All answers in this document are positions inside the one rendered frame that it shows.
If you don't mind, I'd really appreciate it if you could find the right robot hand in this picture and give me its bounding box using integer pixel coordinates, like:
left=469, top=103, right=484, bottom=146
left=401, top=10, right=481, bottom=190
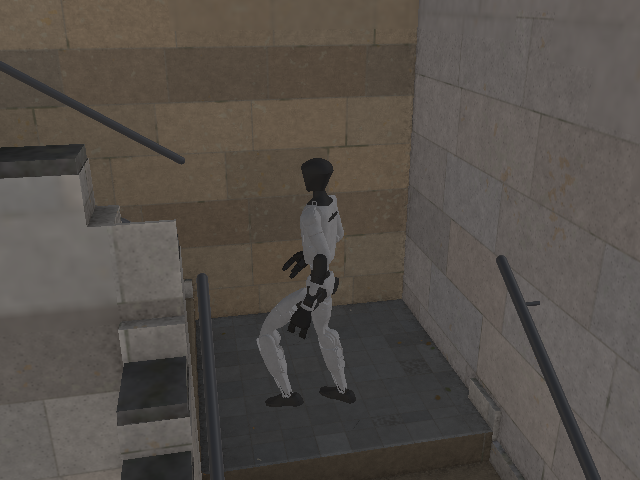
left=282, top=251, right=308, bottom=279

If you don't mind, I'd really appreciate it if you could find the robot left thigh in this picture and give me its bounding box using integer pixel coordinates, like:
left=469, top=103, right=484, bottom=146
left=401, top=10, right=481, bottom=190
left=259, top=287, right=322, bottom=347

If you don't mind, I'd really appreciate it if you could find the left robot forearm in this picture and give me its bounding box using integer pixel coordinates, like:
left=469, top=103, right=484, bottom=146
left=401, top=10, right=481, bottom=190
left=300, top=254, right=328, bottom=311

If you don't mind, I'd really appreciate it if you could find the robot right thigh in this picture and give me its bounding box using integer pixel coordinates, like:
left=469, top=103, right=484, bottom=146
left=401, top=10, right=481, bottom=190
left=311, top=277, right=339, bottom=349

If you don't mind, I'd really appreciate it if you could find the left robot upper arm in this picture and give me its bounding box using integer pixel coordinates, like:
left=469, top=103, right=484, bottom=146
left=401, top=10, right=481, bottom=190
left=300, top=206, right=331, bottom=266

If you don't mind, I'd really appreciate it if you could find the left robot hand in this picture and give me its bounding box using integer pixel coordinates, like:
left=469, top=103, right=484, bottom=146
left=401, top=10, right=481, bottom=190
left=287, top=307, right=311, bottom=339

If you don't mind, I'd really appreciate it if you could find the robot thigh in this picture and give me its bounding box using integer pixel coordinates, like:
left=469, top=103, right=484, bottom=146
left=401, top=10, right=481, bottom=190
left=311, top=277, right=339, bottom=349
left=259, top=287, right=322, bottom=347

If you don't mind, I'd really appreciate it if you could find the right robot upper arm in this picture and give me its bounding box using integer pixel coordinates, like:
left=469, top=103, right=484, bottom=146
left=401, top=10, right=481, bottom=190
left=328, top=195, right=344, bottom=243

